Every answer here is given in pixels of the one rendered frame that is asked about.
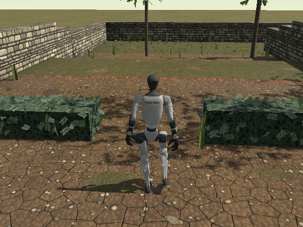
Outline robot right foot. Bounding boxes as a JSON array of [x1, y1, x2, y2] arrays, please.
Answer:
[[162, 178, 169, 186]]

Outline left robot upper arm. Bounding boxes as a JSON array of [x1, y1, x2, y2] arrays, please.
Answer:
[[131, 95, 143, 121]]

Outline robot left shin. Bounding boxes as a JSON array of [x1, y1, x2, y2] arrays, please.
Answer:
[[141, 157, 150, 187]]

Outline robot left forearm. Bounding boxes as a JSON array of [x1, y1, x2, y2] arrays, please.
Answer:
[[126, 114, 135, 135]]

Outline right robot hand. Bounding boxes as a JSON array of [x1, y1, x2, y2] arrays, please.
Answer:
[[168, 138, 179, 151]]

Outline left robot hand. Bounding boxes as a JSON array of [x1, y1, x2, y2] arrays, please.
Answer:
[[125, 134, 135, 146]]

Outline robot right forearm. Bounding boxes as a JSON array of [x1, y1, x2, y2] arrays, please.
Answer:
[[169, 115, 178, 139]]

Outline right robot upper arm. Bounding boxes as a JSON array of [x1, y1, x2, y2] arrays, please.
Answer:
[[162, 95, 174, 122]]

